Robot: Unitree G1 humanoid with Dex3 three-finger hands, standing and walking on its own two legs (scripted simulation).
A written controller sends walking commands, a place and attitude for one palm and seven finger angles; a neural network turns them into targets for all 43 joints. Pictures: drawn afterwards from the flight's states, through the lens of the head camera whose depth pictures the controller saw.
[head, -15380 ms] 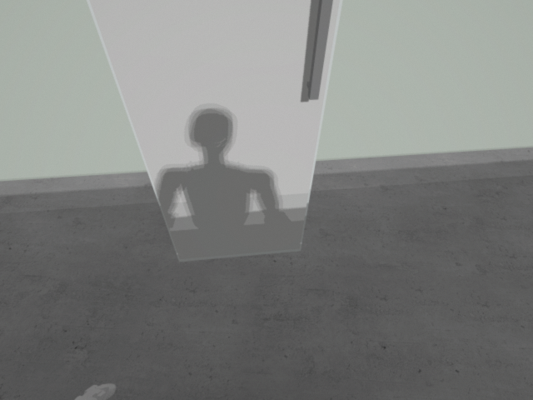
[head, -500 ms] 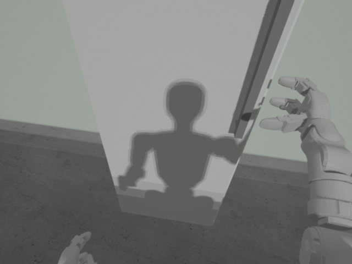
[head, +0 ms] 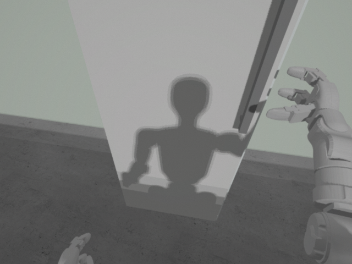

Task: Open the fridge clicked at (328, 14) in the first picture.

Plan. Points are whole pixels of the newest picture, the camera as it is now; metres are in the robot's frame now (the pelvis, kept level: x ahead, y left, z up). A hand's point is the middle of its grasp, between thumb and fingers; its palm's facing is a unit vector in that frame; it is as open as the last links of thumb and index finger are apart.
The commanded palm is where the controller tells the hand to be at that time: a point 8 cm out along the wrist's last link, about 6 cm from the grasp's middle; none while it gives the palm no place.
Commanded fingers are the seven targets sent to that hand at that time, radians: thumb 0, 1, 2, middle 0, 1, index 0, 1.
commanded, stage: move the hooked fingers beside the handle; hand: right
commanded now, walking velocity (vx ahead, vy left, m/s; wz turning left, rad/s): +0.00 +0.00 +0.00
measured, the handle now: (261, 69) +0.49 -0.14 +0.24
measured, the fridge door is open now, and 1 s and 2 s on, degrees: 0 0 0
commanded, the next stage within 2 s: none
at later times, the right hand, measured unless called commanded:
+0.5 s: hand (293, 97) +0.41 -0.20 +0.22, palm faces +0.13 +0.99 +0.00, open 14.0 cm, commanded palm +0.39 -0.25 +0.21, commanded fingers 0.00 0.50 -0.30 0.30 1.20 0.30 1.20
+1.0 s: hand (284, 97) +0.42 -0.18 +0.22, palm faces +0.09 +1.00 +0.02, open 13.9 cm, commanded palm +0.40 -0.24 +0.21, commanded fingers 0.00 0.50 -0.30 0.30 1.20 0.30 1.20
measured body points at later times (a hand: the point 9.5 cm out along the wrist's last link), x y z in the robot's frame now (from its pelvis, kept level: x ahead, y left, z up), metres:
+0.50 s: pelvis +0.00 -0.01 +0.00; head -0.02 +0.00 +0.45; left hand +0.14 +0.25 -0.10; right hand +0.40 -0.25 +0.22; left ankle -0.02 +0.09 -0.74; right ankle +0.03 -0.13 -0.74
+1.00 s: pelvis +0.01 -0.01 +0.00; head -0.02 +0.01 +0.45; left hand +0.13 +0.25 -0.10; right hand +0.41 -0.24 +0.22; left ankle -0.02 +0.09 -0.74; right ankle +0.03 -0.13 -0.74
